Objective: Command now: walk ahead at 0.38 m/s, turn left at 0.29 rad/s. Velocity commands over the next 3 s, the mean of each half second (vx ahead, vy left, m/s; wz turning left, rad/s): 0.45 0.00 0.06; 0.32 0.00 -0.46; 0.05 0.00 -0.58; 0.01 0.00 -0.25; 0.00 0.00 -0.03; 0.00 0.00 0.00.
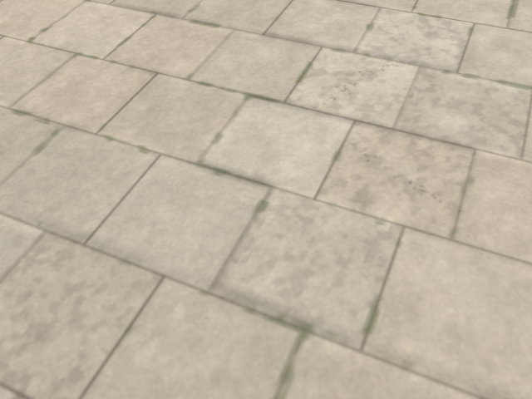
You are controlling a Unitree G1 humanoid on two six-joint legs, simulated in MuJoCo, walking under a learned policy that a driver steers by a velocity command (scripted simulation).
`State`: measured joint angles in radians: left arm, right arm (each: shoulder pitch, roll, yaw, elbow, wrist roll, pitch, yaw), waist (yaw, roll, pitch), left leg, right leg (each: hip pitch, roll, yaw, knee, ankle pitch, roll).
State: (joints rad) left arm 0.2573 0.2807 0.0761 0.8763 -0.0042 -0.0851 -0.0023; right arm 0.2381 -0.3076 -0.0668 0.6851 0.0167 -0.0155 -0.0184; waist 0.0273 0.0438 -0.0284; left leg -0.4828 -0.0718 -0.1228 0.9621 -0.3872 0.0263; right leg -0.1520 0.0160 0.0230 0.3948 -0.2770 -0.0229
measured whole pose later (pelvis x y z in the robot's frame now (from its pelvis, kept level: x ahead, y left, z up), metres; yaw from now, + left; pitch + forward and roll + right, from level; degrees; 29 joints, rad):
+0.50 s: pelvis +0.23 +0.08 +0.00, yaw -1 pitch +0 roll +1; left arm 0.25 0.32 0.06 0.85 -0.03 -0.06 -0.01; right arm 0.28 -0.26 -0.06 0.74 -0.01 -0.09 0.02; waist -0.01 -0.05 0.03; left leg -0.17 -0.04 0.09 0.33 -0.18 0.06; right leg -0.57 -0.10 0.05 1.12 -0.25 -0.02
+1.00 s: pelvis +0.46 +0.03 -0.01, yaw -17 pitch +2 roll +1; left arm 0.15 0.31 0.07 0.67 0.00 -0.02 -0.02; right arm 0.14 -0.31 -0.05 0.69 -0.01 -0.04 -0.03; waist 0.01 0.01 0.09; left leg -0.55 0.03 -0.08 1.18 -0.46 -0.06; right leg -0.41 0.11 0.04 0.46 -0.09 -0.10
